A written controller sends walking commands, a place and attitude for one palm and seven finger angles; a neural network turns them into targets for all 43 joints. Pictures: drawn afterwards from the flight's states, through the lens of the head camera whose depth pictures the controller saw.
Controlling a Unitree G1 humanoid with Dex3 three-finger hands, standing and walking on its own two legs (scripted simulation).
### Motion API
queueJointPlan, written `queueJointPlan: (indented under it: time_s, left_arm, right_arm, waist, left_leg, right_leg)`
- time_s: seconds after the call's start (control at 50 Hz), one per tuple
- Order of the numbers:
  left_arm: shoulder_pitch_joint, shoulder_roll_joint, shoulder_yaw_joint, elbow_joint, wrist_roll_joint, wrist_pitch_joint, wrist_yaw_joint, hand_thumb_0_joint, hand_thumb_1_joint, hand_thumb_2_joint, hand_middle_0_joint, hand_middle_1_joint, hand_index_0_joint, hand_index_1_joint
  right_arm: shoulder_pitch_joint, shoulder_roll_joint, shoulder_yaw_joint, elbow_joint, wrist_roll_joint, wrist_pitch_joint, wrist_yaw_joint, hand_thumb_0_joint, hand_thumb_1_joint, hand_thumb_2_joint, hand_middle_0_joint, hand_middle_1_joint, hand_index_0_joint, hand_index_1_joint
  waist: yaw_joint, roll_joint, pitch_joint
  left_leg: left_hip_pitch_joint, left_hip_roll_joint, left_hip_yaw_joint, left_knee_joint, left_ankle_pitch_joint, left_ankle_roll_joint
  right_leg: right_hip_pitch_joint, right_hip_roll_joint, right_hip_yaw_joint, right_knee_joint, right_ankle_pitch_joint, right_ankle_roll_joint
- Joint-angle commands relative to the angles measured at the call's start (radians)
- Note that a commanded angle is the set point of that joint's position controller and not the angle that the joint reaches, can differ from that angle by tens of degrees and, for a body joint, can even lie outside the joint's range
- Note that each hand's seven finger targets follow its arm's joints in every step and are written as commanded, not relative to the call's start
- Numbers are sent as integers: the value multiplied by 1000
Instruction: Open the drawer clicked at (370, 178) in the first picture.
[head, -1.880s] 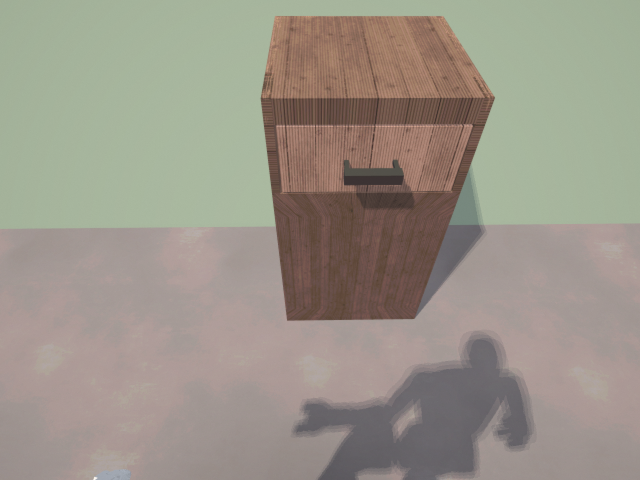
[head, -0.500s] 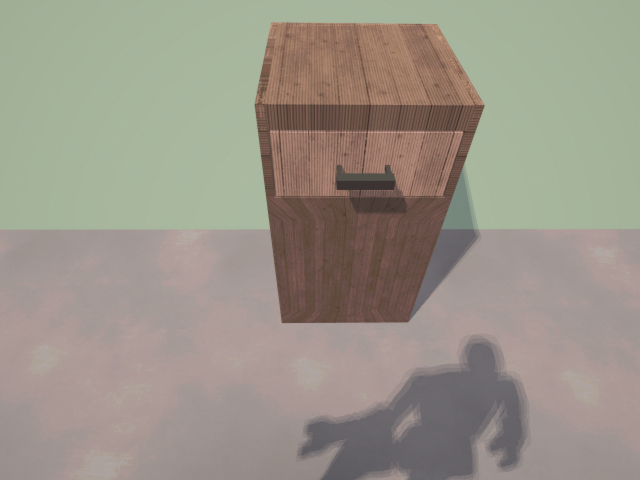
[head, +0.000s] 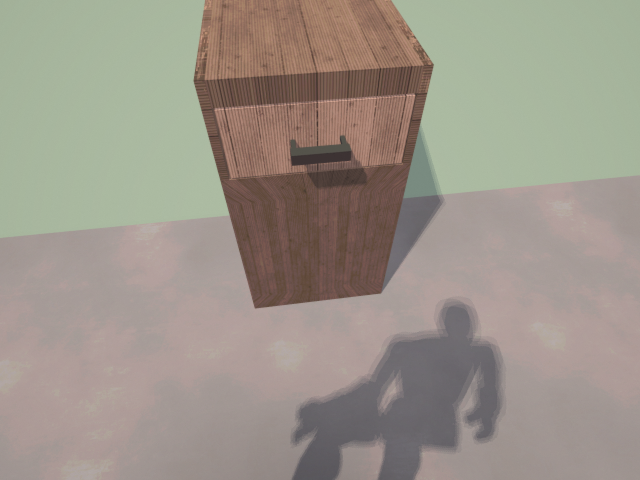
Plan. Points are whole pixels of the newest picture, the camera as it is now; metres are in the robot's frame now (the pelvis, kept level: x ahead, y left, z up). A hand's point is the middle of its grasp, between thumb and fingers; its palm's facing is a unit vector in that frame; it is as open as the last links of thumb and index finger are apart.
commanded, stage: walk to a spot facing it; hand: left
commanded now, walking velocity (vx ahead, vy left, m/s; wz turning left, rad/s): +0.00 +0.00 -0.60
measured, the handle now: (319, 148) +0.76 +0.06 -0.05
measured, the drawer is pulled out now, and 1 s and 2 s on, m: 0.00 0.00 0.00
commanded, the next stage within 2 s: turn to face it in 0.02 s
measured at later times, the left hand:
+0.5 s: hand out of the picture +0.05 +0.20 -0.16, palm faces +0.05 -0.98 -0.19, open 7.4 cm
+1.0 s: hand out of the picture -0.03 +0.22 -0.18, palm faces +0.18 -0.96 -0.21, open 7.4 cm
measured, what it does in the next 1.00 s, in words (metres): steps on the spot: left foot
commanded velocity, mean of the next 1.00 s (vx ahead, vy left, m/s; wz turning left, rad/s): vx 0.03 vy -0.02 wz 0.18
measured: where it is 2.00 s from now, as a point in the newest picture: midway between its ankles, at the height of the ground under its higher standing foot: outside the picture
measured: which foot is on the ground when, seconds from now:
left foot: down 0.00-0.06, up 0.08-0.44, down 0.46-1.00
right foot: down 0.00-0.98, up 1.00-1.00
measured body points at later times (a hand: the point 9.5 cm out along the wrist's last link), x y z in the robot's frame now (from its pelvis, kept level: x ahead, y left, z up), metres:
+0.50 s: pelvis +0.01 +0.01 +0.01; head +0.01 +0.03 +0.46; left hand +0.05 +0.25 -0.15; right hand +0.04 -0.23 -0.14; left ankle +0.00 +0.13 -0.73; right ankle +0.01 -0.09 -0.73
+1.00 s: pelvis -0.01 +0.04 +0.00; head +0.00 +0.05 +0.45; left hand -0.03 +0.28 -0.16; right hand +0.07 -0.20 -0.14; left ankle -0.01 +0.14 -0.73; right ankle -0.01 -0.09 -0.72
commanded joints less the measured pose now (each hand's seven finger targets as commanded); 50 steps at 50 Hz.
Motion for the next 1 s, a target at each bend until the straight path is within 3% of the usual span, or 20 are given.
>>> queueJointPlan:
  time_s: [0.0, 0.02, 0.04, 0.06, 0.1, 0.12, 0.2, 0.34, 0.4, 0.44, 0.5, 0.62, 0.68, 0.74, 0.76, 0.8, 0.88, 0.92, 0.96, 0.98]
  left_arm:
    - [94, 99, 52, -82, 3, -23, -9, 0, 900, 900, -200, -300, -200, -300]
    - [140, 147, 64, -77, 13, -35, -5, 0, 900, 900, -200, -300, -200, -300]
    - [164, 241, 81, -83, 16, -48, 13, 0, 900, 900, -200, -300, -200, -300]
    - [177, 222, 75, -88, -2, -48, 27, 0, 900, 900, -200, -300, -200, -300]
    - [43, 170, 64, -114, -4, -50, 31, 0, 900, 900, -200, -300, -200, -300]
    - [25, 147, 56, -123, -1, -55, 33, 0, 900, 900, -200, -300, -200, -300]
    - [83, 102, 42, -91, 2, -71, 42, 0, 900, 900, -200, -300, -200, -300]
    - [99, 112, 25, -33, 3, -87, 42, 0, 900, 900, -200, -300, -200, -300]
    - [75, 86, 19, -13, -6, -79, 47, 0, 900, 900, -200, -300, -200, -300]
    - [86, 48, 14, -18, -12, -69, 45, 0, 900, 900, -200, -300, -200, -300]
    - [45, 33, 5, -4, -9, -62, 45, 0, 900, 900, -200, -300, -200, -300]
    - [64, 7, 5, 17, -7, -56, 42, 0, 900, 900, -200, -300, -200, -300]
    - [107, 25, 9, 31, -7, -69, 47, 0, 900, 900, -200, -300, -200, -300]
    - [121, 100, 26, 33, -2, -77, 54, 0, 900, 900, -200, -300, -200, -300]
    - [123, 108, 28, 26, -2, -76, 56, 0, 900, 900, -200, -300, -200, -300]
    - [107, 101, 29, 15, 6, -70, 60, 0, 900, 900, -200, -300, -200, -300]
    - [65, 117, 32, 0, 13, -67, 55, 0, 900, 900, -200, -300, -200, -300]
    - [55, 88, 20, 12, 1, -63, 48, 0, 900, 900, -200, -300, -200, -300]
    - [64, -7, 0, -15, -1, -55, 31, 0, 900, 900, -200, -300, -200, -300]
    - [27, 9, 3, -34, 11, -55, 25, 0, 900, 900, -200, -300, -200, -300]
  right_arm:
    - [-64, -212, -65, -102, -8, -13, -11, 0, -900, -900, 200, 300, 200, 300]
    - [-66, -172, -59, -114, -6, -5, -8, 0, -900, -900, 200, 300, 200, 300]
    - [-64, -94, -45, -153, -2, -2, -6, 0, -900, -900, 200, 300, 200, 300]
    - [-88, -130, -46, -156, -1, 9, -12, 0, -900, -900, 200, 300, 200, 300]
    - [-40, -123, -53, -125, -2, 6, -5, 0, -900, -900, 200, 300, 200, 300]
    - [-5, -106, -50, -102, -7, 7, -1, 0, -900, -900, 200, 300, 200, 300]
    - [35, -76, -37, -58, -7, 7, -1, 0, -900, -900, 200, 300, 200, 300]
    - [34, -56, -17, -19, 5, -12, 4, 0, -900, -900, 200, 300, 200, 300]
    - [114, -30, -3, 27, 4, -16, 2, 0, -900, -900, 200, 300, 200, 300]
    - [119, -92, -8, 34, -4, -25, 1, 0, -900, -900, 200, 300, 200, 300]
    - [100, -106, -7, 35, -4, -28, -7, 0, -900, -900, 200, 300, 200, 300]
    - [104, -112, -19, 24, -5, -24, -14, 0, -900, -900, 200, 300, 200, 300]
    - [101, -104, -23, 16, 2, -23, -8, 0, -900, -900, 200, 300, 200, 300]
    - [83, -53, -22, -12, 5, -11, 1, 0, -900, -900, 200, 300, 200, 300]
    - [63, -47, -24, -22, 1, -1, 1, 0, -900, -900, 200, 300, 200, 300]
    - [34, -39, -32, -34, -1, 8, 6, 0, -900, -900, 200, 300, 200, 300]
    - [61, -12, -26, -26, 2, 9, 16, 0, -900, -900, 200, 300, 200, 300]
    - [160, -5, -16, 13, -5, -8, 16, 0, -900, -900, 200, 300, 200, 300]
    - [255, -161, -49, 31, -28, -21, 8, 0, -900, -900, 200, 300, 200, 300]
    - [262, -196, -59, 26, -28, -21, 7, 0, -900, -900, 200, 300, 200, 300]
  waist:
    - [55, 156, -40]
    - [76, -53, -31]
    - [69, -374, -44]
    - [78, -273, -56]
    - [-2, -78, -37]
    - [-17, -70, -76]
    - [-11, -60, -142]
    - [4, -116, -80]
    - [-28, -78, -64]
    - [-9, 103, -29]
    - [0, 239, 2]
    - [-3, 135, -50]
    - [7, 92, -101]
    - [4, -189, -93]
    - [12, -216, -69]
    - [8, -134, -29]
    - [-20, -155, -15]
    - [-60, -99, -47]
    - [-89, 280, -5]
    - [-102, 242, 33]
  left_leg:
    - [-119, 256, -122, -47, 237, 129]
    - [-213, 126, -15, 218, 105, 46]
    - [-399, -51, -7, 496, -247, -16]
    - [-367, -35, -182, 581, -231, -1]
    - [-367, 8, -199, 604, -83, -4]
    - [-329, 5, -184, 596, -42, -8]
    - [-295, -19, -166, 499, -12, -11]
    - [-102, -30, -135, 67, -27, 19]
    - [54, -25, -137, -150, 130, 24]
    - [63, 96, -279, -201, 289, 77]
    - [-47, 160, -398, -305, 369, 144]
    - [20, 147, -388, -254, 496, 188]
    - [-13, 85, -334, -151, 509, 132]
    - [-159, -59, -152, 33, 182, 39]
    - [-195, -67, -139, 125, -39, 29]
    - [-224, -47, -132, 290, -152, 27]
    - [-122, -37, -83, 143, -86, 15]
    - [114, -38, -69, -91, 83, 24]
    - [122, 262, -532, -406, -331, 156]
    - [38, 325, -638, -491, -504, 212]
  right_leg:
    - [90, -65, -55, 16, -24, 8]
    - [143, -144, 109, -197, 168, -28]
    - [173, -356, 528, -381, 367, -111]
    - [118, -363, 577, -444, 341, -118]
    - [109, -296, 425, -381, 282, -141]
    - [112, -267, 356, -371, 276, -149]
    - [217, -237, 256, -351, 403, -148]
    - [181, -245, 168, -385, 368, -147]
    - [88, -222, 106, -334, 294, -83]
    - [11, -123, 9, -258, 151, -13]
    - [71, -75, -104, -131, 33, 35]
    - [44, -89, -96, -88, -39, 40]
    - [176, -125, -79, -254, 166, 34]
    - [252, -333, 81, -308, 387, -68]
    - [234, -391, 117, -336, 438, -127]
    - [172, -427, 107, -342, 495, -184]
    - [108, -368, -17, -287, 475, -138]
    - [-32, -281, -78, -254, 75, -53]
    - [-232, -79, -217, 51, -244, 39]
    - [-254, -82, -156, 215, -230, 19]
